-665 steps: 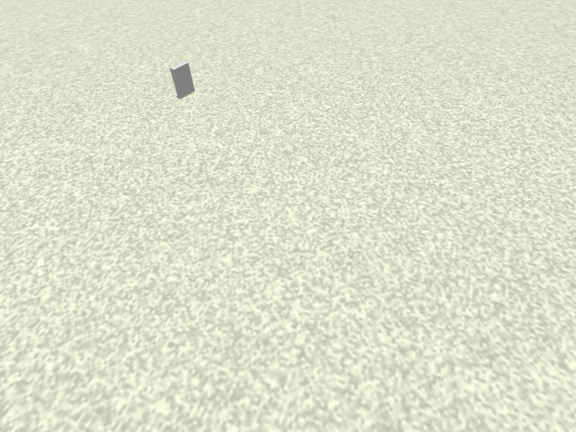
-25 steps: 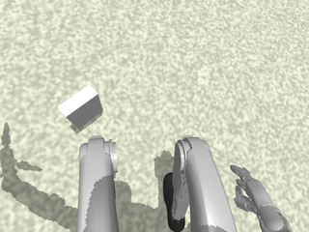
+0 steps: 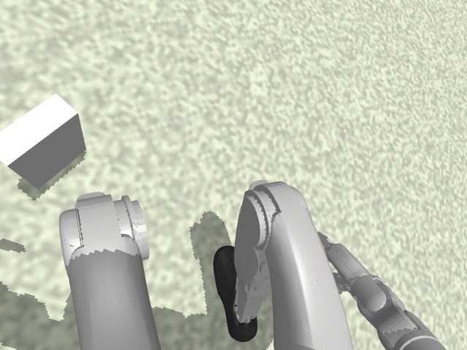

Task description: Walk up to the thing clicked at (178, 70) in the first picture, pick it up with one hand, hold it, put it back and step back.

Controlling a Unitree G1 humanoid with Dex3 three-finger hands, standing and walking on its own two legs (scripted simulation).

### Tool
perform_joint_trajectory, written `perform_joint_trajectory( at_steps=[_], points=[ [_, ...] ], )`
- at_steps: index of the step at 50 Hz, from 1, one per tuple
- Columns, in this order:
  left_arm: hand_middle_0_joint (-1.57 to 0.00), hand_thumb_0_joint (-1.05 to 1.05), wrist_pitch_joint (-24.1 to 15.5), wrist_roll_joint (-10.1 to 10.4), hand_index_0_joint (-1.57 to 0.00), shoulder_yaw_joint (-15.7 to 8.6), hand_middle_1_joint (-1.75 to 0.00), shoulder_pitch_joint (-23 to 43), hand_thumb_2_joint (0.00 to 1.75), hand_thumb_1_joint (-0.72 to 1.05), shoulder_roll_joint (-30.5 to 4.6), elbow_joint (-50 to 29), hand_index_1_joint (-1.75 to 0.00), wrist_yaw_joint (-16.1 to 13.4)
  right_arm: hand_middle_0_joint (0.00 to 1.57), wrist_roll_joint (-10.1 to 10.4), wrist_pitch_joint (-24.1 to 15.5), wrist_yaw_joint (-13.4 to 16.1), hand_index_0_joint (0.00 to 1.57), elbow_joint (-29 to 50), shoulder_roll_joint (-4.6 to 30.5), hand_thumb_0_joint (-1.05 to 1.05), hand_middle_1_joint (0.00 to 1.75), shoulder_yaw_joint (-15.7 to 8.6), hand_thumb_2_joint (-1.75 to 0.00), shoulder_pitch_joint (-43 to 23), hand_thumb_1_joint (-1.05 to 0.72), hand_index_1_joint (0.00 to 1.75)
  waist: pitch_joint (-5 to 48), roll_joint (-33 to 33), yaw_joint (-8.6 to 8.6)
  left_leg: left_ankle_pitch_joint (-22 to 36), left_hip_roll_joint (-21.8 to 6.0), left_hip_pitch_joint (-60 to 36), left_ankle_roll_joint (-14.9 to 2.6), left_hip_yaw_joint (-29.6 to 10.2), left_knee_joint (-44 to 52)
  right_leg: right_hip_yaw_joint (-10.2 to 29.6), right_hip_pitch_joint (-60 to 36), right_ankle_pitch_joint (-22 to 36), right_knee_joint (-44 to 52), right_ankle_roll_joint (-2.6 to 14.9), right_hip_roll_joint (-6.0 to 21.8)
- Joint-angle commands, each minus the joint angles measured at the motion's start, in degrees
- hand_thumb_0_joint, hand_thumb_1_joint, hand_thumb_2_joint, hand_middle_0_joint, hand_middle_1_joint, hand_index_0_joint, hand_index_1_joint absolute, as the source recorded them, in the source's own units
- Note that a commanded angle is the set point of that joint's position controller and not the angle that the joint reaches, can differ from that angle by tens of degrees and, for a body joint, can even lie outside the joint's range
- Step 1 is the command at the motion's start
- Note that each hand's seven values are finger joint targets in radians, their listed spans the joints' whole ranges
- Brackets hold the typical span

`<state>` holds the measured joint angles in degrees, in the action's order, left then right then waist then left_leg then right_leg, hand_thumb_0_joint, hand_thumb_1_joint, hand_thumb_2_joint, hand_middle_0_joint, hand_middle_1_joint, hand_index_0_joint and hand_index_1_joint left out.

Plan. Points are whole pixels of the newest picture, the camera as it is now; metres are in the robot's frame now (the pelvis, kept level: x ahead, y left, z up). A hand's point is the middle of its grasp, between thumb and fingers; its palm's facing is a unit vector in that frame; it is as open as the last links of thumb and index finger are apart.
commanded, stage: close in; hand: left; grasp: from the side
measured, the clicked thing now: (45, 147) +0.43 +0.27 -0.20
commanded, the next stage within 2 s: rest palm in 0.60 s
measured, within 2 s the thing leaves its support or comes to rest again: neither
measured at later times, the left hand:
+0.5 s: hand (14, 173) +0.37 +0.30 -0.15, palm faces +0.28 -0.96 +0.02, open 17.6 cm
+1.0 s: hand (33, 164) +0.39 +0.28 -0.16, palm faces +0.32 -0.95 +0.01, open 17.1 cm
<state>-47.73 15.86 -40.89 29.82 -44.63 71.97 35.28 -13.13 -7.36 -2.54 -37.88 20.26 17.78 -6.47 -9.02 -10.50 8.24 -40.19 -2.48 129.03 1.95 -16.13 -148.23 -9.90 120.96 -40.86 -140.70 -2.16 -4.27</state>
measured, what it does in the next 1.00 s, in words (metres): stands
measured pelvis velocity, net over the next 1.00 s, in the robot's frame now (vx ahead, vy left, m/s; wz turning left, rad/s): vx -0.01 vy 0.00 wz -0.05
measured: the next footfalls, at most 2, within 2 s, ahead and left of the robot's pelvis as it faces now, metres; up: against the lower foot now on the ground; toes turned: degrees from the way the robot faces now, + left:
none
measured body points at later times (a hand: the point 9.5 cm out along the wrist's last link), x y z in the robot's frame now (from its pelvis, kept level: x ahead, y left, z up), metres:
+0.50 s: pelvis -0.01 +0.00 -0.02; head +0.18 +0.16 +0.36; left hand +0.35 +0.35 -0.15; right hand +0.18 -0.25 -0.06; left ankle +0.08 +0.13 -0.26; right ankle +0.11 -0.12 -0.26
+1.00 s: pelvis -0.01 +0.00 -0.02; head +0.20 +0.17 +0.34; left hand +0.36 +0.33 -0.16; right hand +0.18 -0.24 -0.06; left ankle +0.08 +0.13 -0.26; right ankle +0.11 -0.12 -0.26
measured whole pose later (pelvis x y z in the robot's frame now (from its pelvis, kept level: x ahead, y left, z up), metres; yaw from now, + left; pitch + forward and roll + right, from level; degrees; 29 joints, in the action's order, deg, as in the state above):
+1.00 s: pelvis -0.01 +0.00 -0.02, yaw -3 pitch +13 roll -14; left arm -62.5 9.6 -28.0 29.6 -39.0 74.8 5.2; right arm -18.7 -1.6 -9.0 -34.6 21.0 24.4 -10.1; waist -14.1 -13.5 11.3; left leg -39.5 -1.6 127.8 2.5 -21.4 -152.7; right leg -13.4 118.9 -38.4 -142.0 -3.4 -5.7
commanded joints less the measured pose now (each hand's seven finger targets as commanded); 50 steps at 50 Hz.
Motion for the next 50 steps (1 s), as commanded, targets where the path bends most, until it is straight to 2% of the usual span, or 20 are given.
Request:
perform_joint_trajectory(
  at_steps=[1,4,5,6,8,10,12,16,17,19,22,24,25,29,32,37,40,42,46,50],
  points=[
    [-0.09,0.00,-6.38,1.52,-0.10,-0.69,-0.08,6.17,0.00,-0.61,-11.78,-5.51,-0.07,-4.18,0.20,-0.67,0.69,0.38,0.20,2.80,18.59,0.00,0.30,-5.30,-0.91,3.02,-0.94,0.30,35.57,24.02,0.88,11.19,-2.20,-27.49,-0.57,5.01,15.34,-5.77,-13.37,12.89,11.20,3.51,-0.87],
    [-0.09,0.00,-8.97,0.48,-0.10,-1.37,-0.09,7.39,0.00,-0.61,-12.44,-8.12,-0.08,-8.85,0.20,-1.22,1.19,-0.60,0.20,3.53,18.20,0.00,0.30,-4.37,-0.90,1.44,-0.94,0.30,33.49,24.17,0.46,7.15,-1.84,-24.09,-1.00,5.46,14.90,-5.75,-14.47,10.73,11.75,3.23,-1.11],
    [-0.08,0.00,-9.62,-0.07,-0.09,0.55,-0.09,8.07,0.00,-0.61,-9.60,-8.06,-0.08,-10.16,0.20,-1.20,1.17,-0.96,0.20,4.31,18.00,0.00,0.30,-4.28,-0.90,0.08,-0.93,0.30,32.19,24.09,0.78,5.61,-1.81,-23.79,-0.91,5.51,15.31,-5.88,-13.45,9.52,11.82,3.20,-1.12],
    [-0.08,0.00,-10.06,-0.86,-0.09,-1.16,-0.09,6.92,0.00,-0.61,-11.19,-7.74,-0.07,-11.79,0.20,-1.57,1.32,-1.19,0.20,3.77,18.26,0.00,0.30,-4.47,-0.90,0.57,-0.93,0.30,31.90,24.58,0.57,4.73,-1.85,-23.53,-0.92,5.56,15.25,-6.02,-13.84,9.15,11.95,3.17,-1.35],
    [-0.08,0.00,-11.21,-1.97,-0.08,1.38,-0.08,6.47,0.00,-0.61,-8.36,-7.97,-0.07,-13.86,0.20,-2.02,1.63,-1.78,0.20,4.38,18.04,0.00,0.30,-4.41,-0.90,-0.21,-0.93,0.30,31.04,24.39,1.10,4.17,-1.83,-22.57,-0.88,5.88,14.91,-5.91,-13.98,9.09,11.93,3.16,-1.54],
    [-0.08,0.00,-12.00,-3.27,-0.09,0.38,-0.08,5.72,0.00,-0.59,-10.47,-8.23,-0.06,-16.03,0.20,-2.56,2.17,-2.09,0.20,3.83,18.30,0.00,0.30,-4.36,-0.90,0.12,-0.93,0.30,30.56,24.90,1.18,3.68,-1.91,-21.81,-0.95,5.67,14.96,-6.16,-14.33,9.14,11.75,3.11,-1.61],
    [-0.08,0.00,-12.82,-4.18,-0.08,4.01,-0.06,7.73,0.00,-0.59,-8.39,-9.06,-0.05,-16.80,0.20,-2.93,2.72,-2.39,0.20,4.12,18.56,0.00,0.30,-4.37,-0.90,-0.44,-0.94,0.30,30.06,25.08,3.03,1.82,-1.97,-21.81,-0.88,5.13,15.33,-6.61,-12.93,8.19,11.52,3.18,-1.60],
    [-0.07,0.00,-14.05,-4.41,-0.08,8.83,-0.05,8.44,0.00,-0.54,-5.25,-9.54,-0.04,-17.35,0.20,-3.55,3.18,-2.98,0.20,4.25,19.27,0.00,0.30,-4.08,-0.90,-1.11,-0.93,0.30,28.97,25.13,5.10,1.44,-1.76,-22.45,-0.70,4.12,15.62,-7.54,-12.08,8.38,10.95,3.11,-1.74],
    [-0.07,0.00,-14.24,-3.95,-0.08,8.30,-0.05,7.08,0.00,-0.56,-4.86,-9.12,-0.04,-17.66,0.20,-3.58,3.17,-3.08,0.20,4.22,19.47,0.00,0.30,-4.24,-0.90,-1.10,-0.94,0.30,29.76,24.19,4.51,1.95,-1.69,-22.97,-0.70,4.19,15.17,-7.49,-12.51,8.87,10.99,3.07,-1.86],
    [-0.07,0.00,-14.66,-3.06,-0.08,10.11,-0.05,8.48,0.00,-0.57,-3.59,-7.89,-0.04,-18.22,0.20,-3.41,3.16,-3.32,0.20,4.44,19.65,0.00,0.30,-3.67,-0.90,-1.63,-0.93,0.30,27.95,23.72,5.53,0.43,-1.45,-21.68,-0.77,3.87,15.10,-7.92,-11.70,7.96,10.93,3.04,-1.83],
    [-0.06,0.00,-15.08,-2.11,-0.07,9.77,-0.06,7.78,0.00,-0.57,-2.90,-5.22,-0.04,-20.09,0.20,-3.45,3.42,-3.72,0.20,4.74,19.59,0.00,0.30,-2.88,-0.90,-1.47,-0.92,0.30,27.50,21.87,5.06,0.13,-1.12,-20.83,-0.83,3.54,14.76,-8.38,-12.11,7.66,11.12,2.98,-2.03],
    [-0.07,0.00,-15.65,-2.50,-0.08,9.70,-0.05,7.22,0.00,-0.58,-2.62,-4.65,-0.04,-21.40,0.20,-3.76,3.71,-3.90,0.20,4.97,19.73,0.00,0.30,-2.67,-0.90,-1.63,-0.92,0.30,27.12,21.58,4.90,1.44,-1.17,-21.77,-0.58,3.03,15.00,-8.61,-12.30,8.64,10.78,2.99,-2.00],
    [-0.06,0.00,-16.18,-2.96,-0.07,9.08,-0.05,7.50,0.00,-0.56,-4.10,-5.21,-0.04,-22.03,0.20,-3.98,3.93,-4.00,0.20,4.97,19.57,0.00,0.30,-2.31,-0.90,-1.41,-0.92,0.30,27.94,22.62,4.43,2.49,-1.17,-22.05,-0.48,3.14,14.83,-8.52,-13.35,9.36,10.57,3.09,-2.14],
    [-0.06,0.00,-17.87,-4.43,-0.06,8.85,-0.04,8.13,0.02,-0.50,-5.30,-6.03,-0.03,-24.21,0.20,-4.73,4.61,-4.24,0.20,5.06,19.15,0.00,0.30,-1.46,-0.90,-1.63,-0.92,0.30,28.56,23.83,4.19,5.07,-1.20,-22.09,-0.48,3.58,13.84,-7.91,-15.30,11.77,10.47,3.15,-2.19],
    [-0.06,0.00,-18.46,-5.48,-0.06,9.01,-0.04,8.76,0.04,-0.48,-6.15,-6.62,-0.03,-25.51,0.20,-5.18,4.92,-4.38,0.20,4.88,19.51,0.00,0.30,-1.34,-0.90,-1.81,-0.92,0.30,27.49,25.80,4.87,3.67,-1.25,-21.93,-0.50,3.75,14.13,-7.93,-14.96,11.21,10.49,3.25,-2.13],
    [-0.08,0.00,-18.34,-5.92,-0.07,11.00,-0.02,7.81,0.05,-0.42,-3.93,-7.44,-0.02,-26.95,0.20,-5.66,5.51,-4.76,0.20,4.81,19.74,0.00,0.30,-1.24,-0.90,-1.59,-0.91,0.30,29.48,26.48,5.83,5.89,-1.35,-24.33,-0.13,3.03,14.11,-8.34,-15.75,13.19,10.34,3.15,-2.28],
    [-0.08,0.00,-18.13,-5.77,-0.07,12.73,-0.01,9.18,0.05,-0.44,-2.84,-6.38,-0.02,-27.62,0.20,-5.43,5.58,-4.83,0.20,4.89,19.89,0.00,0.30,-0.98,-0.90,-2.29,-0.91,0.30,27.57,24.24,7.11,3.69,-1.18,-21.81,-0.56,2.69,13.50,-8.69,-14.80,12.04,10.51,2.93,-2.27],
    [-0.08,0.00,-18.08,-5.32,-0.06,12.55,0.00,8.51,0.05,-0.43,-2.37,-5.53,-0.01,-28.37,0.20,-5.68,5.66,-4.96,0.20,4.77,19.82,0.00,0.30,-0.59,-0.90,-1.68,-0.91,0.30,28.44,22.91,7.06,5.01,-1.23,-22.40,-0.64,2.47,12.98,-8.86,-16.30,13.18,10.80,2.70,-2.51],
    [-0.07,0.00,-18.64,-5.80,-0.06,12.83,0.00,9.18,0.06,-0.42,-3.18,-4.42,-0.01,-29.78,0.20,-5.58,5.88,-5.13,0.20,5.27,19.73,0.00,0.30,-0.25,-0.90,-2.65,-0.91,0.30,26.28,21.83,6.87,2.05,-1.14,-20.58,-0.93,2.56,12.97,-9.07,-14.97,10.63,11.41,2.81,-2.60],
    [-0.07,0.00,-19.38,-6.53,-0.05,12.14,0.00,9.32,0.08,-0.37,-4.52,-3.91,-0.01,-30.94,0.20,-6.00,6.22,-5.25,0.20,5.33,19.53,0.00,0.30,0.61,-0.90,-2.48,-0.90,0.30,27.42,22.59,6.59,4.94,-1.35,-21.79,-0.65,2.13,12.81,-9.30,-16.77,12.66,10.93,2.78,-2.91]
  ],
)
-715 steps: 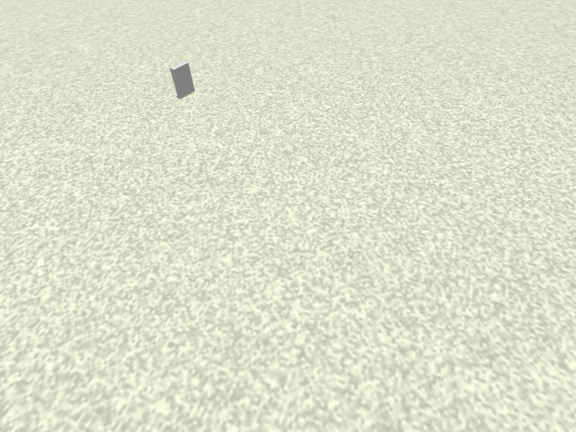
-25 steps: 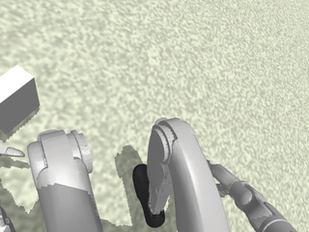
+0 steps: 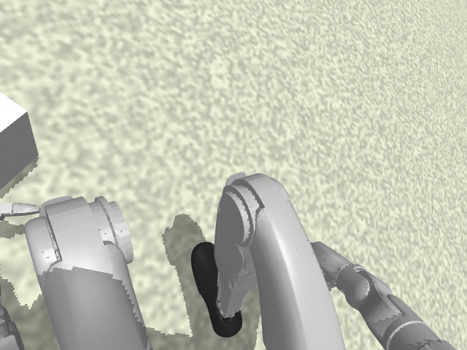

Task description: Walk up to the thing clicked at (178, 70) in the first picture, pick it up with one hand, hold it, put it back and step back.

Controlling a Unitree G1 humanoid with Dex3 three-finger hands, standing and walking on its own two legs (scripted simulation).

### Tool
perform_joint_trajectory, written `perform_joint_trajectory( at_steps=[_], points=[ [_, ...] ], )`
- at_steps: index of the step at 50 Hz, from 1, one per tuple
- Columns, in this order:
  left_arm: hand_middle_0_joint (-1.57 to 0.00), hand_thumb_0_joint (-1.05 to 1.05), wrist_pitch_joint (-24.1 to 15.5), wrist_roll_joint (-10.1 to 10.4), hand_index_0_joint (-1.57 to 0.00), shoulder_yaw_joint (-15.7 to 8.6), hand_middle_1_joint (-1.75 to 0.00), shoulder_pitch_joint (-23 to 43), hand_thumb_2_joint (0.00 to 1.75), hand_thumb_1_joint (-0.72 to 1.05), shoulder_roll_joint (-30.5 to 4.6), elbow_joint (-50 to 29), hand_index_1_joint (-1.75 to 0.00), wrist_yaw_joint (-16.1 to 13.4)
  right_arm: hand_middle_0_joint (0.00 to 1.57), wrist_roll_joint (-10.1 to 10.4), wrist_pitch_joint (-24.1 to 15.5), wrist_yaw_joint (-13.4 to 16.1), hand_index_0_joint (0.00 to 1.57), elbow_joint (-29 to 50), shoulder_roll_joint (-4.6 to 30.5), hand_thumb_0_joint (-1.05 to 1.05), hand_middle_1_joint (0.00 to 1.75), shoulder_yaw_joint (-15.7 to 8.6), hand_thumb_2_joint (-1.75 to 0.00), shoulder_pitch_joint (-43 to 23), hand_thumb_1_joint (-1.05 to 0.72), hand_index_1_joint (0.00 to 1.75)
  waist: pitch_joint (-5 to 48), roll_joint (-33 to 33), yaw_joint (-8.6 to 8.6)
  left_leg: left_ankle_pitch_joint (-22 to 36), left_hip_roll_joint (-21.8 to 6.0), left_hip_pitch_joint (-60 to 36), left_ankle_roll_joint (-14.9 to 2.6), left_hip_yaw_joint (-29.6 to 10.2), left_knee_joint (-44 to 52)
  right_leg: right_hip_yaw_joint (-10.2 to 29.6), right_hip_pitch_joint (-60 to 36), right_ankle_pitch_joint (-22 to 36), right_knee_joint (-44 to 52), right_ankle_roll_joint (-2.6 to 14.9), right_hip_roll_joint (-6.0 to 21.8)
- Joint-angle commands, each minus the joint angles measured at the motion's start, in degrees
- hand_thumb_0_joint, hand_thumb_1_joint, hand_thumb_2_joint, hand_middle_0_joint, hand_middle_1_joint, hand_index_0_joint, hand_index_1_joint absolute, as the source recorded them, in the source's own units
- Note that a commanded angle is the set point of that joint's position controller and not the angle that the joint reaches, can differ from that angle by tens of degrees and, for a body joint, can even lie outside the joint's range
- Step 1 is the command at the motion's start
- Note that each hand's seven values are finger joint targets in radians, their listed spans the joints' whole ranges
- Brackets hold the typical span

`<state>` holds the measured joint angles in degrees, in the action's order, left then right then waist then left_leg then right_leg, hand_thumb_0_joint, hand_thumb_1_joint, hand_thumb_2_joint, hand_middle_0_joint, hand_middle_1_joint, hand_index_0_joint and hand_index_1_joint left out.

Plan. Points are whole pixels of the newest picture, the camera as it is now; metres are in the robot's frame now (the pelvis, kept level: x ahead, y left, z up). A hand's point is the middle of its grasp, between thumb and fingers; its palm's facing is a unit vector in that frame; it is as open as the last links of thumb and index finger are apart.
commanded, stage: close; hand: left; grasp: from the side
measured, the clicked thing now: out of the picture +0.42 +0.29 -0.18
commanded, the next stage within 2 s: settle in 1.46 s
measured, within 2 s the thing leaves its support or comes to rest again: leaves its support in 1.86 s
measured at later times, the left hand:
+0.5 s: hand out of the picture +0.39 +0.30 -0.15, palm faces +0.39 -0.92 +0.00, open 12.8 cm
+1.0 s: hand out of the picture +0.40 +0.31 -0.15, palm faces +0.40 -0.92 +0.00, open 9.2 cm
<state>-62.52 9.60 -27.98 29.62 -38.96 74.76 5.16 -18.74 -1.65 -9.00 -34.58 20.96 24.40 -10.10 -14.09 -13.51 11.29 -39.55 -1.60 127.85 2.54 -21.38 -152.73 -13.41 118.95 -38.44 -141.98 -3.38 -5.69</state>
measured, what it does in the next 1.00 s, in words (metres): stands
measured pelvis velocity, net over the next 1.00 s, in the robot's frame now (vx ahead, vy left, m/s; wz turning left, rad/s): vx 0.00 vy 0.01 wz -0.02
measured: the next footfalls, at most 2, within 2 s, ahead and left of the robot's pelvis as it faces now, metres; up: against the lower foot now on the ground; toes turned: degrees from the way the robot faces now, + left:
none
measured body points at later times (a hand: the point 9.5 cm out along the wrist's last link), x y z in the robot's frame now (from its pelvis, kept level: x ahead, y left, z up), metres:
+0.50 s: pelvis +0.00 +0.00 +0.00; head +0.20 +0.19 +0.35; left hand +0.37 +0.35 -0.15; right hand +0.19 -0.23 -0.04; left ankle +0.08 +0.13 -0.24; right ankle +0.12 -0.12 -0.24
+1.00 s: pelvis +0.00 +0.01 +0.01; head +0.21 +0.20 +0.35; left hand +0.37 +0.35 -0.15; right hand +0.19 -0.23 -0.03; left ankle +0.08 +0.13 -0.24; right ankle +0.12 -0.12 -0.24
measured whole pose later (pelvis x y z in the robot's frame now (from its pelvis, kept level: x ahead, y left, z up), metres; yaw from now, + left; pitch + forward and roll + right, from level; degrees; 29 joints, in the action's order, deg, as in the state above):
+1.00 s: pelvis +0.00 +0.01 +0.01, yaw -1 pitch +11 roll -17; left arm -63.2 6.8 -27.1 33.4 -44.2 77.5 0.7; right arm -19.7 0.9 -8.9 -32.7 20.4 27.7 -10.4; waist -15.9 -15.6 11.2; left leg -39.7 -1.9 127.0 1.5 -23.0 -152.4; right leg -14.8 116.8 -37.9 -139.6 -3.7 -6.5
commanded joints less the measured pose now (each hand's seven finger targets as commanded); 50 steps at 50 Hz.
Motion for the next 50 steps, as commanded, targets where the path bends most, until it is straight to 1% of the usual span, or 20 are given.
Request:
perform_joint_trajectory(
  at_steps=[1,2,6,9,11,17,20,21,24,26,28,29,32,33,37,40,41,47,49,50],
  points=[
    [-0.12,0.00,-4.76,-0.38,-0.10,-0.90,-0.04,9.42,0.09,-0.29,-10.00,-6.17,-0.04,-1.20,0.20,-0.32,0.52,1.10,0.20,2.35,18.91,0.00,0.30,-5.94,-0.90,0.74,-0.90,0.30,31.30,25.77,3.66,3.73,-2.26,-20.13,-1.17,7.21,17.60,-6.02,-13.80,9.71,11.90,4.10,-1.41],
    [-0.15,0.00,-4.94,-0.39,-0.14,-1.77,-0.08,9.53,0.13,-0.25,-11.00,-6.62,-0.09,-1.51,0.20,-0.48,0.61,1.12,0.20,2.42,18.80,0.00,0.30,-5.78,-0.90,1.07,-0.90,0.30,32.23,25.71,3.40,3.66,-2.30,-20.28,-1.31,7.36,17.39,-5.87,-14.74,9.79,12.29,4.09,-1.57],
    [-0.21,0.00,-5.04,-1.45,-0.20,0.11,-0.14,11.09,0.21,-0.15,-11.17,-7.39,-0.15,-1.56,0.20,-0.71,0.93,1.24,0.20,2.22,19.00,0.00,0.30,-5.69,-0.90,0.78,-0.90,0.30,31.28,27.53,4.45,2.98,-2.58,-20.87,-1.17,7.38,17.66,-5.87,-13.79,9.60,12.23,4.16,-1.60],
    [-0.24,0.00,-5.11,-1.46,-0.22,-0.21,-0.15,11.56,0.22,-0.10,-11.68,-7.83,-0.16,-2.09,0.20,-0.88,0.97,1.19,0.20,2.14,19.17,0.00,0.30,-5.50,-0.90,0.91,-0.90,0.30,32.27,28.53,4.43,4.36,-2.61,-22.11,-0.95,7.03,17.50,-6.03,-14.42,10.82,11.92,4.11,-1.67],
    [-0.26,0.00,-4.84,-1.68,-0.24,1.63,-0.17,12.11,0.25,-0.03,-10.51,-7.65,-0.18,-1.89,0.20,-0.84,1.04,1.22,0.20,2.07,19.51,0.00,0.30,-5.68,-0.90,0.97,-0.89,0.30,31.11,28.36,5.51,3.92,-2.62,-21.96,-0.92,6.69,17.85,-6.38,-13.57,10.62,12.01,4.10,-1.64],
    [-0.33,0.00,-4.42,-2.04,-0.31,2.87,-0.25,12.87,0.32,0.07,-9.58,-6.41,-0.25,-2.42,0.20,-0.72,1.65,1.08,0.20,2.21,19.62,0.00,0.30,-5.28,-0.90,0.86,-0.89,0.30,29.82,27.31,6.18,4.44,-2.89,-22.34,-0.71,5.48,18.56,-7.18,-12.73,10.90,11.83,3.96,-1.59],
    [-0.36,0.00,-4.24,-2.22,-0.34,2.38,-0.28,13.18,0.36,0.10,-11.12,-6.09,-0.28,-2.84,0.20,-0.91,1.84,1.19,0.20,2.26,19.40,0.00,0.30,-4.92,-0.90,0.66,-0.88,0.30,30.34,26.77,5.51,4.37,-2.93,-22.02,-0.99,5.85,17.84,-6.80,-13.40,10.76,12.35,3.93,-1.83],
    [-0.39,0.00,-4.24,-2.07,-0.37,2.61,-0.30,14.18,0.37,0.12,-10.73,-5.37,-0.30,-2.87,0.20,-0.87,1.94,1.15,0.20,2.41,19.58,0.00,0.30,-4.79,-0.90,0.74,-0.89,0.30,29.49,26.77,6.37,3.07,-2.82,-21.30,-1.05,5.71,17.99,-7.09,-13.06,9.87,12.55,3.86,-1.86],
    [-0.42,0.00,-4.32,-2.27,-0.40,2.80,-0.34,14.64,0.42,0.19,-10.79,-4.09,-0.34,-3.22,0.20,-0.83,1.85,1.15,0.20,2.62,19.14,0.00,0.30,-4.25,-0.90,0.21,-0.88,0.30,27.60,25.86,6.27,1.11,-2.84,-19.90,-1.30,5.81,18.12,-7.22,-12.43,8.34,13.11,3.80,-1.91],
    [-0.45,0.00,-4.55,-2.51,-0.44,1.49,-0.36,15.17,0.44,0.21,-12.88,-4.81,-0.36,-3.59,0.20,-0.93,2.03,1.28,0.20,2.66,19.65,0.00,0.30,-4.49,-0.90,0.20,-0.88,0.30,27.77,26.81,5.88,0.71,-3.02,-20.46,-1.16,5.59,18.54,-7.29,-12.28,7.88,12.84,3.87,-1.90],
    [-0.48,0.00,-4.76,-2.58,-0.47,3.37,-0.39,13.65,0.47,0.27,-10.14,-2.92,-0.39,-3.20,0.20,-1.02,2.15,1.12,0.20,2.41,19.21,0.00,0.30,-4.05,-0.89,0.21,-0.88,0.30,27.22,26.51,6.44,-0.03,-3.02,-20.81,-1.06,5.05,18.91,-7.59,-12.08,7.50,12.75,3.73,-1.93],
    [-0.49,0.00,-4.96,-2.55,-0.48,2.08,-0.41,14.71,0.49,0.31,-11.91,-4.84,-0.41,-3.49,0.20,-1.18,2.12,1.28,0.20,2.77,19.78,0.00,0.30,-4.38,-0.89,0.53,-0.87,0.30,28.63,26.82,6.29,1.40,-3.04,-21.42,-1.09,5.22,18.51,-7.50,-13.01,8.89,12.80,3.71,-1.97],
    [-0.53,0.00,-5.04,-2.60,-0.52,2.59,-0.44,14.62,0.52,0.35,-11.92,-3.97,-0.44,-3.45,0.20,-1.12,2.12,1.14,0.20,2.80,19.34,0.00,0.30,-3.82,-0.89,0.56,-0.87,0.30,29.67,25.87,6.36,3.19,-2.89,-21.33,-1.27,5.33,17.93,-7.40,-14.02,10.16,12.79,3.74,-2.16],
    [-0.53,0.00,-4.76,-2.53,-0.52,3.81,-0.45,14.08,0.53,0.33,-10.05,-2.58,-0.45,-3.28,0.20,-0.95,2.23,1.18,0.20,2.28,19.06,0.00,0.30,-3.86,-0.89,0.50,-0.87,0.30,28.04,24.98,6.62,2.12,-2.95,-20.79,-1.37,5.40,18.09,-7.30,-12.78,9.14,13.21,3.69,-2.11],
    [-0.59,0.00,-4.78,-2.44,-0.58,2.03,-0.51,15.57,0.58,0.38,-12.96,-4.24,-0.51,-3.61,0.20,-1.15,2.30,1.47,0.20,2.39,19.39,0.00,0.30,-3.69,-0.89,0.88,-0.87,0.30,29.76,26.68,6.16,3.78,-3.11,-21.72,-1.33,5.60,17.77,-6.99,-14.64,10.82,13.22,3.75,-2.33],
    [-0.65,0.00,-4.34,-2.66,-0.64,3.09,-0.57,14.86,0.62,0.38,-11.18,-1.99,-0.57,-3.62,0.20,-1.12,2.75,1.44,0.20,2.36,19.15,0.00,0.30,-3.32,-0.89,0.83,-0.88,0.30,28.21,26.90,6.70,2.84,-3.29,-22.15,-1.04,4.81,18.94,-7.54,-13.32,9.58,13.10,3.80,-2.21],
    [-0.64,0.00,-4.63,-2.55,-0.63,1.18,-0.58,16.57,0.64,0.37,-13.43,-5.17,-0.58,-4.06,0.20,-1.11,2.74,1.58,0.20,2.77,19.57,0.00,0.30,-3.81,-0.89,0.87,-0.87,0.30,29.15,27.06,6.27,3.35,-3.51,-22.85,-1.02,4.78,18.91,-7.46,-13.32,10.15,13.03,3.87,-2.23],
    [-0.76,0.00,-4.41,-3.08,-0.75,0.58,-0.68,16.41,0.73,0.40,-14.29,-5.50,-0.69,-4.24,0.20,-1.19,3.23,1.48,0.20,2.90,19.62,0.00,0.30,-3.86,-0.89,0.96,-0.88,0.30,28.80,29.33,6.18,3.79,-3.58,-23.22,-0.70,4.49,19.61,-7.59,-13.09,10.32,12.34,3.97,-2.03],
    [-0.78,0.00,-4.34,-3.00,-0.77,1.72,-0.71,17.12,0.75,0.42,-13.01,-6.35,-0.71,-4.22,0.20,-1.29,3.15,1.45,0.20,3.04,19.37,0.00,0.30,-3.78,-0.89,0.94,-0.88,0.30,29.37,28.80,6.76,4.11,-3.52,-23.46,-0.84,4.82,19.21,-7.29,-13.89,10.78,12.99,3.83,-2.12],
    [-0.79,0.00,-4.29,-2.86,-0.78,0.63,-0.73,17.32,0.76,0.42,-13.80,-5.64,-0.73,-4.40,0.20,-1.12,3.19,1.47,0.20,3.19,19.47,0.00,0.30,-3.82,-0.89,0.78,-0.88,0.30,28.55,28.36,6.76,3.05,-3.46,-22.25,-0.98,4.82,19.24,-7.42,-13.18,9.89,13.03,3.86,-2.11]
  ],
)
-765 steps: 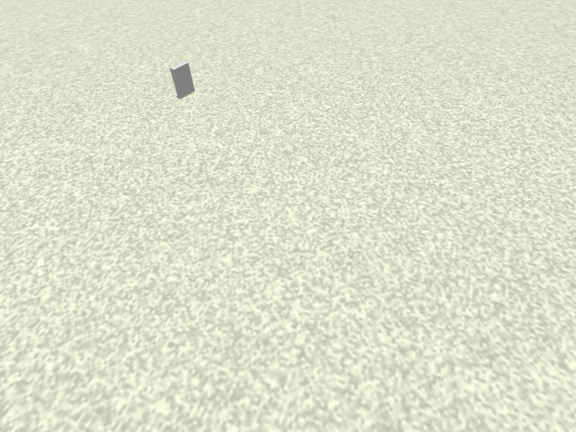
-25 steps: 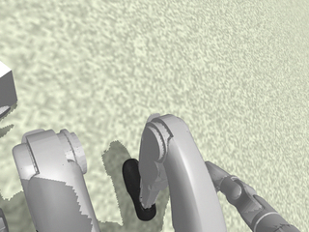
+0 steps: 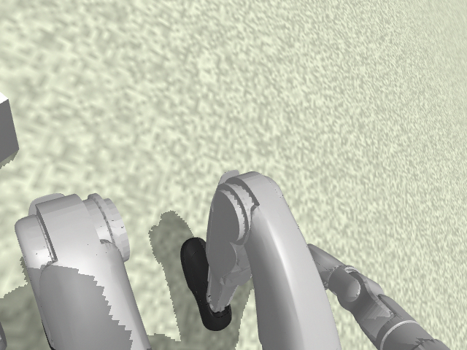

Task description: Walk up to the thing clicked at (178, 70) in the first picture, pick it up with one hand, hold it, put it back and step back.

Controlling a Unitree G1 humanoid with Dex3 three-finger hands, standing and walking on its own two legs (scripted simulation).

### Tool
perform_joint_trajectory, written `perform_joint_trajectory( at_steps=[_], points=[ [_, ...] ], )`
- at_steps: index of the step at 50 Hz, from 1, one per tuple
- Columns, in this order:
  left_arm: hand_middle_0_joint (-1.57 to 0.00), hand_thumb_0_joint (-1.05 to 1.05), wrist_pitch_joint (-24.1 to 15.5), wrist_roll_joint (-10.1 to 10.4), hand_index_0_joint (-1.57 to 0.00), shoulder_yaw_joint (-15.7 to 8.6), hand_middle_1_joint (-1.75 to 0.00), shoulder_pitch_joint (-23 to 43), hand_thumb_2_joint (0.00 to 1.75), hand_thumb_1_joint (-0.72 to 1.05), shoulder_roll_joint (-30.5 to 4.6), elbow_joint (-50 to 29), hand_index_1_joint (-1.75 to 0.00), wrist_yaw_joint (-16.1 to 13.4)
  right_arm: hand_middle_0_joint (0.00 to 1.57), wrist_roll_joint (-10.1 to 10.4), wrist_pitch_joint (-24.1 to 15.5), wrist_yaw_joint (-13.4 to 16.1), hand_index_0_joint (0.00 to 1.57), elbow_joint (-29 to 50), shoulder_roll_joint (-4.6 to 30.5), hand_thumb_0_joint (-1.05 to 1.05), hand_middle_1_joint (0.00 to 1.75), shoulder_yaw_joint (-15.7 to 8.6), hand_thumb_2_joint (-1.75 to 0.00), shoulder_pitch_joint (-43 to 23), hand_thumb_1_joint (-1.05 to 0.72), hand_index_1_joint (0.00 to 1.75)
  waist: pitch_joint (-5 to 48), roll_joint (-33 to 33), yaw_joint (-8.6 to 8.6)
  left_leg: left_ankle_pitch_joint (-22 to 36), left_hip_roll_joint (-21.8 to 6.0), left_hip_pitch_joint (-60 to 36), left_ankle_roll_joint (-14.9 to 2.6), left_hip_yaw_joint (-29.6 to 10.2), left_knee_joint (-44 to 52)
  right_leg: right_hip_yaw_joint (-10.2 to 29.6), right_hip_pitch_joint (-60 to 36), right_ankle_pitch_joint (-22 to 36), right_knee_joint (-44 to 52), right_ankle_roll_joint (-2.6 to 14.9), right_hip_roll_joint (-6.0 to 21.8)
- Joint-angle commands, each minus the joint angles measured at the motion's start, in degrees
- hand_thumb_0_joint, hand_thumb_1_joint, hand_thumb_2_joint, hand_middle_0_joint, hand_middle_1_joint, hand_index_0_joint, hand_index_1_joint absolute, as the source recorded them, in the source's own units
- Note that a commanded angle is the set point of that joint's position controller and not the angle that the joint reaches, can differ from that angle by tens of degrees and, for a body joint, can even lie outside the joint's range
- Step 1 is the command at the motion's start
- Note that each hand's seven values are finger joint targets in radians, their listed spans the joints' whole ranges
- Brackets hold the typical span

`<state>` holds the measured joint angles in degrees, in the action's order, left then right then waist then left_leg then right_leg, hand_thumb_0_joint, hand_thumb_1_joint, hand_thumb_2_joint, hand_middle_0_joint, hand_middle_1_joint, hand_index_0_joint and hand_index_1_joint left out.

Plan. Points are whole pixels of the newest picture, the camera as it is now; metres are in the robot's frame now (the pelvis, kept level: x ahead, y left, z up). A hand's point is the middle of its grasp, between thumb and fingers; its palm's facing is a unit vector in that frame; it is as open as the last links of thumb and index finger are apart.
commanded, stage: close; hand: left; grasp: from the side
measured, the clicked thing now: out of the picture +0.43 +0.30 -0.19
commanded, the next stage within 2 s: settle in 0.46 s
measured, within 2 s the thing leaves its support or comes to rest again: leaves its support in 0.86 s
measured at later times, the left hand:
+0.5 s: hand out of the picture +0.40 +0.31 -0.16, palm faces +0.43 -0.90 +0.01, open 8.3 cm
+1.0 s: hand out of the picture +0.38 +0.32 -0.13, palm faces +0.42 -0.91 -0.03, open 8.5 cm
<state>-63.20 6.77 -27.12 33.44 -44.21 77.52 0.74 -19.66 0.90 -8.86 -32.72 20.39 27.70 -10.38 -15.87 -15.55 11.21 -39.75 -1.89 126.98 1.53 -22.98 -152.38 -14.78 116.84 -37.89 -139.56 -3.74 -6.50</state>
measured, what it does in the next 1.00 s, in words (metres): stands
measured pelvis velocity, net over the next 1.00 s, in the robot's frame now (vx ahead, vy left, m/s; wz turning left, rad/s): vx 0.01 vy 0.00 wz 0.02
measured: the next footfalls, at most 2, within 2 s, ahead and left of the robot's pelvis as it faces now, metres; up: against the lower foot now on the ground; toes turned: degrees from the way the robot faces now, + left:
none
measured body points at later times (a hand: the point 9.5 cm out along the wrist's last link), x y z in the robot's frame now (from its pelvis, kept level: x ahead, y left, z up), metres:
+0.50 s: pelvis +0.00 +0.00 +0.00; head +0.21 +0.19 +0.34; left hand +0.37 +0.36 -0.16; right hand +0.19 -0.23 -0.04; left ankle +0.08 +0.13 -0.25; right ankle +0.13 -0.12 -0.25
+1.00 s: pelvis +0.01 +0.00 +0.01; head +0.21 +0.18 +0.36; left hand +0.35 +0.37 -0.12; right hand +0.20 -0.23 -0.04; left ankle +0.08 +0.13 -0.25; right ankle +0.13 -0.12 -0.25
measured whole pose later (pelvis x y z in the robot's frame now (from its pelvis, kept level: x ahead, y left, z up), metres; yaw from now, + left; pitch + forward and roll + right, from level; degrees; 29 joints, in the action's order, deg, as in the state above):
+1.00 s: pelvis +0.01 +0.00 +0.01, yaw +1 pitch +16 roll -15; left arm -53.2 7.1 -27.6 26.1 -38.2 57.9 1.7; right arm -16.6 2.0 -8.6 -34.3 19.0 21.4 -6.3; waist -12.2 -12.5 8.9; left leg -40.3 -2.1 127.7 1.9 -20.6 -149.6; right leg -13.4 118.1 -39.3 -138.6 -2.9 -5.3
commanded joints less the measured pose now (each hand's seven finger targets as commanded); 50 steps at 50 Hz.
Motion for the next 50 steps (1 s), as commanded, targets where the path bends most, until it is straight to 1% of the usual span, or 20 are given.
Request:
perform_joint_trajectory(
  at_steps=[1,2,3,7,8,13,15,17,22,24,27,28,31,33,35,36,38,45,49,50],
  points=[
    [-0.80,0.00,-3.66,0.01,-0.79,0.11,-0.73,12.82,0.76,0.40,-8.16,-9.36,-0.74,0.19,0.20,-0.25,0.62,1.32,0.20,0.91,19.86,0.00,0.30,-7.16,-0.89,1.08,-0.88,0.30,30.38,30.66,6.32,3.58,-3.30,-22.13,0.09,6.39,19.00,-5.81,-11.09,9.64,10.56,4.19,-1.18],
    [-0.82,0.00,-3.48,0.07,-0.81,-1.40,-0.75,12.59,0.77,0.39,-10.18,-9.23,-0.75,-0.01,0.20,-0.16,0.66,1.42,0.20,1.26,19.97,0.00,0.30,-7.17,-0.89,1.26,-0.88,0.30,30.98,30.52,5.99,3.55,-3.25,-21.93,-0.09,6.70,18.64,-5.77,-11.73,9.45,10.76,4.18,-1.31],
    [-0.82,0.00,-3.47,0.17,-0.81,-0.65,-0.75,12.84,0.78,0.39,-8.71,-8.84,-0.76,-0.01,0.20,-0.16,0.80,1.35,0.20,1.11,19.83,0.00,0.30,-6.94,-0.89,1.15,-0.88,0.30,30.31,30.31,6.37,3.25,-3.33,-21.72,0.02,6.24,19.10,-5.99,-11.29,9.09,10.64,4.13,-1.09],
    [-0.88,0.00,-3.25,0.35,-0.87,-2.51,-0.82,11.70,0.84,0.44,-10.41,-8.88,-0.82,-0.12,0.20,-0.09,0.69,1.41,0.20,1.31,19.99,0.00,0.30,-7.29,-0.89,1.58,-0.88,0.30,32.24,30.41,5.69,3.72,-3.19,-21.68,-0.20,6.90,18.51,-5.68,-12.45,9.64,10.79,4.31,-1.49],
    [-0.88,0.00,-3.31,0.52,-0.88,-1.24,-0.84,12.42,0.85,0.45,-8.56,-9.26,-0.83,0.19,0.20,-0.19,0.77,1.41,0.20,1.48,19.63,0.00,0.30,-7.02,-0.89,1.43,-0.88,0.30,32.19,30.02,6.20,4.08,-3.27,-21.87,-0.17,6.97,18.42,-5.74,-12.50,9.90,11.02,4.20,-1.43],
    [-0.96,0.00,-3.20,0.43,-0.96,-2.97,-0.92,11.19,0.93,0.45,-10.17,-10.02,-0.92,0.08,0.20,0.01,0.84,1.56,0.20,1.60,19.88,0.00,0.30,-7.25,-0.89,1.32,-0.88,0.30,31.83,30.69,5.34,4.41,-3.45,-22.07,-0.05,6.61,18.93,-5.82,-12.19,10.02,10.39,4.33,-1.35],
    [-1.00,0.00,-3.04,0.69,-0.99,-1.59,-0.97,9.55,0.97,0.49,-7.28,-8.64,-0.97,0.53,0.20,-0.07,0.96,1.45,0.20,1.28,19.78,0.00,0.30,-7.33,-0.89,1.51,-0.88,0.30,31.57,30.55,5.64,5.16,-3.47,-22.77,0.22,6.31,19.31,-6.07,-11.88,10.35,10.24,4.31,-1.26],
    [-1.02,0.00,-3.10,0.47,-1.02,-2.95,-1.01,9.42,1.01,0.49,-9.34,-10.48,-1.01,0.56,0.20,0.05,0.96,1.46,0.20,1.47,19.87,0.00,0.30,-7.57,-0.89,1.73,-0.88,0.30,31.98,31.13,5.00,5.35,-3.57,-23.13,0.23,6.40,19.44,-5.99,-11.94,10.34,10.11,4.43,-1.24],
    [-1.07,0.00,-2.60,0.93,-1.07,-1.15,-1.06,8.46,1.04,0.47,-6.91,-9.99,-1.06,1.04,0.20,0.16,0.77,1.40,0.20,0.80,19.36,0.00,0.30,-7.69,-0.90,1.67,-0.88,0.30,31.10,29.92,5.19,4.22,-3.38,-21.59,-0.11,7.12,18.83,-5.69,-11.95,9.47,10.96,4.29,-1.46],
    [-1.08,0.00,-2.66,1.31,-1.08,-3.01,-1.07,8.11,1.06,0.46,-8.53,-12.22,-1.08,0.98,0.20,0.14,0.76,1.55,0.20,1.04,19.57,0.00,0.30,-7.84,-0.89,1.73,-0.88,0.30,31.78,30.27,4.25,3.48,-3.44,-21.48,-0.09,7.27,19.01,-5.60,-12.45,8.86,11.23,4.30,-1.42],
    [-1.11,0.00,-1.95,1.53,-1.11,-2.44,-1.10,5.33,1.07,0.43,-7.21,-9.77,-1.11,1.36,0.20,0.35,0.78,1.54,0.20,1.31,19.41,0.00,0.30,-7.79,-0.89,1.56,-0.89,0.30,32.67,29.75,4.16,4.39,-3.42,-21.65,-0.14,7.19,18.73,-5.58,-12.70,9.39,10.81,4.34,-1.55],
    [-1.11,0.00,-2.24,1.70,-1.11,-2.70,-1.11,7.78,1.08,0.40,-7.99,-13.61,-1.12,1.10,0.20,0.32,0.64,1.55,0.20,1.09,19.48,0.00,0.30,-8.02,-0.89,2.06,-0.88,0.30,33.22,30.26,4.40,4.96,-3.44,-21.90,-0.14,7.27,18.56,-5.52,-12.97,10.21,10.84,4.36,-1.52],
    [-1.15,0.00,-2.00,1.75,-1.14,-3.73,-1.19,7.56,1.15,0.46,-9.14,-13.74,-1.20,0.94,0.20,0.47,0.62,1.65,0.20,1.27,19.44,0.00,0.30,-8.18,-0.90,1.96,-0.91,0.30,33.75,30.81,3.89,5.43,-3.43,-22.05,-0.11,7.45,18.63,-5.42,-13.14,10.42,10.70,4.42,-1.52],
    [-1.17,0.00,-1.50,1.52,-1.16,-2.61,-1.21,6.87,1.17,0.47,-7.78,-13.58,-1.23,1.20,0.20,0.52,0.69,1.63,0.20,0.68,19.03,0.00,0.30,-8.25,-0.90,2.35,-0.91,0.30,33.21,30.94,4.13,4.91,-3.51,-21.76,-0.08,7.43,18.80,-5.31,-12.62,10.01,10.73,4.52,-1.53],
    [-1.19,0.00,-1.30,1.12,-1.18,-3.74,-1.22,7.90,1.18,0.45,-9.75,-17.52,-1.24,1.06,0.20,0.56,0.74,1.79,0.20,0.59,19.22,0.00,0.30,-8.85,-0.90,2.85,-0.91,0.30,34.98,33.24,3.41,6.97,-3.61,-23.91,0.20,7.66,19.14,-4.96,-12.86,11.65,10.30,4.63,-1.39],
    [-1.19,0.00,-0.88,0.99,-1.19,-2.71,-1.23,7.48,1.18,0.46,-8.20,-17.21,-1.25,1.22,0.20,0.58,0.90,1.73,0.20,0.55,19.02,0.00,0.30,-8.99,-0.90,2.74,-0.91,0.30,34.77,33.54,3.74,6.61,-3.59,-24.00,0.28,7.55,19.51,-5.07,-12.56,11.21,10.31,4.59,-1.23],
    [-1.22,0.00,-0.54,1.00,-1.21,-3.62,-1.26,8.54,1.20,0.45,-9.56,-21.47,-1.27,1.17,0.20,1.04,0.87,1.70,0.20,0.73,19.04,0.00,0.30,-9.83,-0.90,3.28,-0.91,0.30,35.71,34.79,2.98,5.52,-3.58,-24.64,0.38,7.72,20.29,-4.83,-11.37,10.21,10.19,4.82,-1.02],
    [-1.27,0.00,2.74,1.34,-1.26,-2.87,-1.32,7.22,1.22,0.42,-7.84,-33.22,-1.34,0.84,0.20,2.34,1.32,1.55,0.20,0.41,17.93,0.00,0.30,-12.54,-0.90,5.67,-0.91,0.30,40.33,38.57,1.28,6.70,-3.39,-27.78,0.62,8.39,22.75,-3.22,-10.71,10.85,10.46,5.23,-0.33],
    [-1.30,0.00,5.69,2.00,-1.29,-0.38,-1.34,4.73,1.21,0.40,-3.28,-33.03,-1.35,1.37,0.20,3.83,1.38,1.65,0.20,0.25,17.09,0.00,0.30,-14.11,-0.90,6.69,-0.92,0.30,40.58,36.98,1.27,5.75,-2.92,-26.24,0.35,8.89,23.66,-2.47,-9.64,10.34,11.22,5.30,0.05],
    [-1.29,0.00,6.21,2.03,-1.29,-1.08,-1.34,6.23,1.22,0.39,-4.55,-36.02,-1.36,1.38,0.20,3.95,1.41,1.81,0.20,-0.29,16.72,0.00,0.30,-14.60,-0.90,7.70,-0.91,0.30,41.96,36.56,0.75,6.41,-2.90,-26.07,0.07,9.36,22.91,-1.81,-10.97,11.37,11.91,5.25,-0.11]
  ],
)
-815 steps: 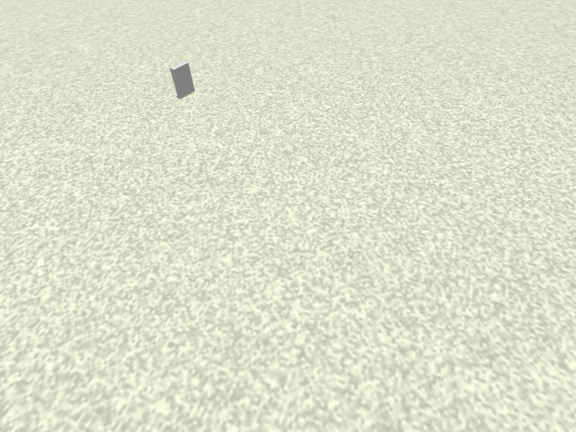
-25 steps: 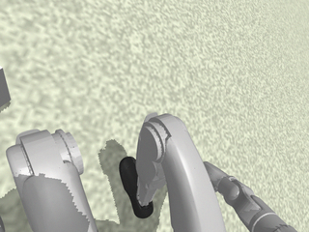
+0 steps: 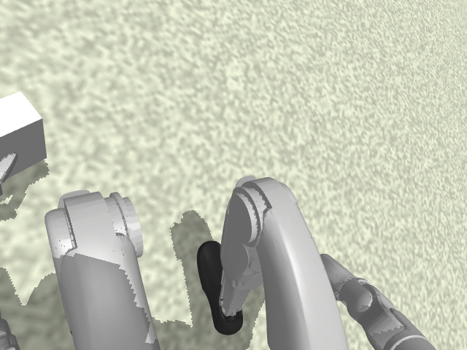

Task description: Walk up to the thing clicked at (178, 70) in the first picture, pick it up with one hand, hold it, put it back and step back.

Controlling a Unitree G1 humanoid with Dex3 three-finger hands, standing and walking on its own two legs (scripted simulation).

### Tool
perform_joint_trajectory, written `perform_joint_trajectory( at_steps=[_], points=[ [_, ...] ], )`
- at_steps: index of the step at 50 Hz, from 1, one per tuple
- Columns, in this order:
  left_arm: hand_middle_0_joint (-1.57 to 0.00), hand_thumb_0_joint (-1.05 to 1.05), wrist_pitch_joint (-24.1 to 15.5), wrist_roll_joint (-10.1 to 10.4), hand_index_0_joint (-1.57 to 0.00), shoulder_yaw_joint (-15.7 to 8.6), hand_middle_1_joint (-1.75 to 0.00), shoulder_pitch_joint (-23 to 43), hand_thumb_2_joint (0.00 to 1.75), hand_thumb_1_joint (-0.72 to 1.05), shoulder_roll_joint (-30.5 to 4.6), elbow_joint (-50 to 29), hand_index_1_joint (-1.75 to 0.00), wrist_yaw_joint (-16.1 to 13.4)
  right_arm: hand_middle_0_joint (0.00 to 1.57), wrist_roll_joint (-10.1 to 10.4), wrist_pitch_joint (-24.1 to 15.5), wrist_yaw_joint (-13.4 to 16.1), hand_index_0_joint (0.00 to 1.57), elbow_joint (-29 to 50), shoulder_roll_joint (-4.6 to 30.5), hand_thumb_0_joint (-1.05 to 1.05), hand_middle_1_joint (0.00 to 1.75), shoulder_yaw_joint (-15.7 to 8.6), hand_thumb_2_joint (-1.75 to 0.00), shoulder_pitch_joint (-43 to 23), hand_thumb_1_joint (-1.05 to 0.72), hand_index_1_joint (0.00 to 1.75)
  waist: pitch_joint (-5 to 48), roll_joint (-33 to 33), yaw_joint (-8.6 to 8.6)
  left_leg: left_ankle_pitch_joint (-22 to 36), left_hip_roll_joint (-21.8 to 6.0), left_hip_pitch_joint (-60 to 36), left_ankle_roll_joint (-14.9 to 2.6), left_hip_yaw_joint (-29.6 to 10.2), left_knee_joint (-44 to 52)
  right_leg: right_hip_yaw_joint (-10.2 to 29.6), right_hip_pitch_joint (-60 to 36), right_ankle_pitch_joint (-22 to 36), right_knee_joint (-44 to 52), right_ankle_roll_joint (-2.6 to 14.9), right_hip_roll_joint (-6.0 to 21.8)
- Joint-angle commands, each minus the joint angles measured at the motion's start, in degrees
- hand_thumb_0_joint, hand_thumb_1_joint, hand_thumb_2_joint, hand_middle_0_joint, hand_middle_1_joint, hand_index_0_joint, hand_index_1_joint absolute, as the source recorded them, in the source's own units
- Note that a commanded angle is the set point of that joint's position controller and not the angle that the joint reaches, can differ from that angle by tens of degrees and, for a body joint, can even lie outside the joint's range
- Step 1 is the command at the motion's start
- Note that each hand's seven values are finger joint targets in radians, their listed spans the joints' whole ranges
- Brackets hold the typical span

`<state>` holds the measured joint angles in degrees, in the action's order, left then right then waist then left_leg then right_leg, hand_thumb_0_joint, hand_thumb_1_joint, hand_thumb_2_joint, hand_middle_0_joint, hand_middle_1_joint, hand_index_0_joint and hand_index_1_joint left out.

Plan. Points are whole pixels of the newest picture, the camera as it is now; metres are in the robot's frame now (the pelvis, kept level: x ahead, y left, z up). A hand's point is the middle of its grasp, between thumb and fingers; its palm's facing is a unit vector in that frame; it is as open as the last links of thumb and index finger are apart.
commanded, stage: settle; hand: left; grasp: from the side
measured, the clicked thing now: out of the picture +0.40 +0.30 -0.17
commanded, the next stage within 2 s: lift in 1.40 s
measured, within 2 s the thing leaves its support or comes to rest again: neither
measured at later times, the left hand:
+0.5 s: hand out of the picture +0.37 +0.31 -0.03, palm faces +0.38 -0.92 -0.06, open 8.6 cm
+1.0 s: hand out of the picture +0.38 +0.30 +0.03, palm faces +0.37 -0.93 -0.06, open 8.6 cm
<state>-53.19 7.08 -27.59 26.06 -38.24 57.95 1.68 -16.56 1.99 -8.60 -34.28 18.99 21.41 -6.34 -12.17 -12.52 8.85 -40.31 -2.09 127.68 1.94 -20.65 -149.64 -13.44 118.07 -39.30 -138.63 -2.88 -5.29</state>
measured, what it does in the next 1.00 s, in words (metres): rises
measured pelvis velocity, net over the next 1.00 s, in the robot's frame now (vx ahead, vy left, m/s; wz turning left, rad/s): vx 0.02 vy -0.02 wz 0.14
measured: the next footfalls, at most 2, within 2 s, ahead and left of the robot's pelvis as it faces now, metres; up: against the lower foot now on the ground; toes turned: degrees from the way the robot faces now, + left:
none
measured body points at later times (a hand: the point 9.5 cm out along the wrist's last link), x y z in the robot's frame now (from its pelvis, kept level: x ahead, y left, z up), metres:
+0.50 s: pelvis +0.01 -0.01 +0.03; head +0.20 +0.11 +0.42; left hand +0.34 +0.36 -0.02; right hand +0.21 -0.24 -0.07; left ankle +0.08 +0.13 -0.26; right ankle +0.12 -0.12 -0.26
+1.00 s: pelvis +0.02 -0.02 +0.07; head +0.21 +0.07 +0.46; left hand +0.36 +0.35 +0.03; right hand +0.22 -0.25 -0.06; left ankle +0.08 +0.13 -0.26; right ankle +0.12 -0.12 -0.26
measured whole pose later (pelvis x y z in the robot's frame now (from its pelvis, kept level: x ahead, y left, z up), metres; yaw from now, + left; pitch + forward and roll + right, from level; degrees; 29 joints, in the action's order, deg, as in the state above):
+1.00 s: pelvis +0.02 -0.02 +0.07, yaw +8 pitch +31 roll -6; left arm -33.9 9.5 -23.6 26.2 -22.7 40.7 8.8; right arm -4.5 2.4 -3.7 -37.7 16.3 3.1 1.0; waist 4.8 -1.5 4.5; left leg -39.5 -3.1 125.2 2.3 -9.1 -132.9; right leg -5.5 120.0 -42.0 -130.3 0.0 -2.0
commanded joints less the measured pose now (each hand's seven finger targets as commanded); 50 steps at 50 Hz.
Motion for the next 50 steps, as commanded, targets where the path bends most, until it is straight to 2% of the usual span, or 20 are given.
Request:
perform_joint_trajectory(
  at_steps=[1,3,8,11,13,16,17,19,23,28,30,34,35,37,38,40,44,46,47,50],
  points=[
    [-1.29,0.00,-3.44,1.70,-1.29,-0.93,-1.34,15.28,1.22,0.39,-11.50,-19.98,-1.36,0.50,0.20,1.18,0.42,1.66,0.20,1.18,17.95,0.00,0.30,-9.01,-0.90,4.52,-0.91,0.30,40.25,34.16,2.67,7.89,-2.52,-27.17,-0.42,7.42,20.24,-2.74,-12.42,13.53,10.95,4.42,-1.13],
    [-1.29,0.00,-1.69,2.02,-1.29,2.27,-1.33,13.22,1.19,0.40,-7.65,-18.96,-1.34,1.59,0.20,1.84,0.61,1.64,0.20,0.76,17.30,0.00,0.30,-9.80,-0.90,5.15,-0.91,0.30,40.23,33.32,2.92,7.99,-2.25,-26.31,-0.58,7.75,20.39,-2.26,-11.89,13.64,11.19,4.51,-1.01],
    [-1.29,0.00,2.29,3.22,-1.29,2.53,-1.34,12.38,1.19,0.33,-4.55,-20.62,-1.35,2.71,0.20,4.04,0.75,1.81,0.20,1.05,16.13,0.00,0.30,-12.32,-0.90,6.78,-0.90,0.30,41.95,30.13,1.15,5.64,-1.52,-24.47,-1.26,8.80,22.02,-1.22,-11.28,11.34,12.75,4.48,-0.50],
    [-1.30,0.00,4.50,3.74,-1.30,1.05,-1.36,11.44,1.21,0.31,-4.92,-22.15,-1.37,3.01,0.20,5.57,0.86,2.13,0.20,1.84,15.33,0.00,0.30,-13.64,-0.90,6.83,-0.90,0.30,43.01,29.08,-1.13,3.16,-1.15,-23.27,-1.49,9.68,23.94,-0.73,-10.43,8.36,13.58,4.73,-0.23],
    [-1.30,0.00,5.81,4.00,-1.30,3.47,-1.37,10.43,1.21,0.30,-1.40,-21.85,-1.37,3.53,0.20,6.45,0.93,2.24,0.20,2.15,14.51,0.00,0.30,-14.44,-0.90,6.74,-0.90,0.30,43.22,28.29,-0.98,1.73,-0.89,-22.63,-1.71,10.38,24.69,-0.27,-10.31,7.23,14.57,4.74,-0.07],
    [-1.31,0.00,7.19,4.09,-1.31,3.21,-1.37,12.32,1.22,0.30,-1.68,-25.30,-1.38,3.77,0.20,7.57,0.99,2.60,0.20,2.03,13.61,0.00,0.30,-15.61,-0.90,7.99,-0.90,0.30,44.76,28.31,-1.75,1.30,-0.58,-22.58,-1.88,11.32,25.58,0.74,-10.03,6.65,15.60,4.92,0.11],
    [-1.30,0.00,7.57,4.04,-1.30,1.73,-1.36,11.85,1.21,0.32,-2.88,-26.75,-1.37,3.64,0.20,7.86,1.07,2.76,0.20,2.02,13.36,0.00,0.30,-16.07,-0.89,8.37,-0.89,0.30,45.82,28.05,-2.73,1.90,-0.55,-22.80,-1.94,11.61,25.82,1.09,-10.86,6.96,15.83,4.89,0.13],
    [-1.30,0.00,8.64,4.12,-1.30,2.74,-1.36,10.68,1.21,0.32,-1.04,-24.88,-1.37,4.01,0.20,8.60,1.07,3.08,0.20,2.24,12.77,0.00,0.30,-16.58,-0.90,8.44,-0.90,0.30,45.64,26.82,-2.52,2.07,-0.51,-22.42,-2.15,12.18,25.94,1.84,-10.36,7.02,16.34,4.97,0.27],
    [-1.30,0.00,8.85,4.55,-1.30,0.85,-1.36,15.00,1.21,0.30,-2.78,-32.55,-1.37,3.91,0.20,9.34,1.03,3.64,0.20,1.41,11.56,0.00,0.30,-17.99,-0.90,10.00,-0.90,0.30,49.67,27.01,-3.51,4.02,-0.40,-23.98,-2.30,13.05,26.47,3.43,-12.01,8.09,17.46,4.97,0.56],
    [-1.28,0.00,10.20,4.97,-1.27,2.18,-1.34,13.93,1.20,0.24,0.12,-29.37,-1.35,5.62,0.20,10.20,0.51,4.42,0.20,0.33,10.37,0.00,0.30,-19.21,-0.90,10.92,-0.90,0.30,50.83,23.43,-2.66,5.44,-0.44,-23.19,-2.85,14.10,26.44,5.09,-13.76,9.02,19.12,4.60,0.96],
    [-1.27,0.00,10.49,4.82,-1.26,1.33,-1.34,14.32,1.21,0.23,-0.80,-30.39,-1.35,6.15,0.20,10.37,0.51,4.64,0.20,-0.03,10.17,0.00,0.30,-19.54,-0.90,11.37,-0.90,0.30,51.91,24.35,-3.56,6.11,-0.24,-24.05,-2.86,14.58,27.20,5.27,-14.83,9.09,19.42,4.64,1.24],
    [-1.28,0.00,12.07,5.25,-1.28,1.87,-1.35,10.67,1.23,0.25,2.81,-26.46,-1.37,6.92,0.20,11.04,0.40,4.97,0.20,1.36,10.21,0.00,0.30,-20.34,-0.90,11.38,-0.90,0.30,52.98,22.77,-3.82,6.80,-0.19,-25.83,-2.80,14.73,28.70,4.85,-14.94,9.06,20.23,4.73,1.48],
    [-1.27,0.00,11.78,5.44,-1.27,0.19,-1.34,14.33,1.23,0.26,0.26,-30.97,-1.36,6.88,0.20,11.30,0.36,5.12,0.20,1.24,10.37,0.00,0.30,-20.71,-0.90,11.83,-0.90,0.30,54.88,23.39,-4.51,6.84,-0.09,-26.34,-2.79,14.91,29.08,5.02,-15.14,8.97,20.35,4.85,1.57],
    [-1.29,0.00,12.72,5.21,-1.29,0.34,-1.37,11.32,1.24,0.25,1.20,-28.78,-1.38,6.89,0.20,11.73,0.29,5.25,0.20,1.43,10.09,0.00,0.30,-21.23,-0.90,12.01,-0.90,0.30,54.84,22.79,-5.37,7.14,-0.09,-26.92,-2.80,15.33,29.93,5.42,-15.09,8.71,21.05,4.86,1.66],
    [-1.30,0.00,12.44,5.08,-1.30,0.13,-1.38,14.25,1.25,0.26,-0.05,-33.25,-1.39,6.72,0.20,11.62,0.29,5.27,0.20,0.79,9.58,0.00,0.30,-21.25,-0.90,12.86,-0.90,0.30,56.58,24.04,-5.51,8.54,-0.19,-27.93,-2.65,15.51,29.89,5.83,-16.49,9.95,20.91,4.86,1.68],
    [-1.32,0.00,13.12,5.05,-1.32,1.44,-1.39,13.79,1.26,0.24,1.88,-31.88,-1.41,6.99,0.20,11.88,-0.01,5.49,0.20,0.65,9.08,0.00,0.30,-21.60,-0.90,12.66,-0.90,0.30,55.31,22.38,-4.70,8.83,-0.19,-27.14,-2.93,15.78,29.97,6.47,-16.33,10.29,21.99,4.69,1.70],
    [-1.30,0.00,13.76,5.29,-1.30,0.94,-1.37,12.83,1.26,0.25,3.22,-29.77,-1.39,7.39,0.20,12.18,-0.51,5.76,0.20,0.32,8.95,0.00,0.30,-22.21,-0.90,13.34,-0.90,0.30,55.22,20.31,-4.42,11.00,-0.32,-27.35,-3.52,16.00,29.65,7.04,-17.70,12.33,22.94,4.34,1.85],
    [-1.29,0.00,13.40,4.60,-1.28,-0.28,-1.36,15.96,1.25,0.24,0.75,-33.06,-1.38,7.06,0.20,11.79,-0.40,5.91,0.20,-0.32,8.53,0.00,0.30,-22.47,-0.90,13.96,-0.90,0.30,56.96,21.24,-4.84,12.22,-0.52,-28.62,-3.47,16.23,29.59,7.84,-19.24,13.25,23.56,4.20,1.98],
    [-1.29,0.00,13.81,4.55,-1.29,0.55,-1.36,14.32,1.24,0.22,1.98,-31.11,-1.38,7.21,0.20,11.96,-0.35,5.91,0.20,-0.03,8.44,0.00,0.30,-22.41,-0.90,13.80,-0.90,0.30,57.15,21.47,-5.02,12.72,-0.43,-29.45,-3.47,16.10,30.13,7.43,-18.81,13.43,23.29,4.39,2.00],
    [-1.29,0.00,13.88,4.00,-1.28,0.49,-1.35,15.10,1.25,0.21,2.89,-29.96,-1.38,6.68,0.20,11.96,-0.45,5.79,0.20,-0.17,8.04,0.00,0.30,-22.56,-0.90,13.65,-0.90,0.30,55.19,21.97,-5.00,9.72,-0.28,-29.03,-3.09,16.11,32.01,6.93,-17.23,10.34,23.34,4.83,2.01]
  ],
)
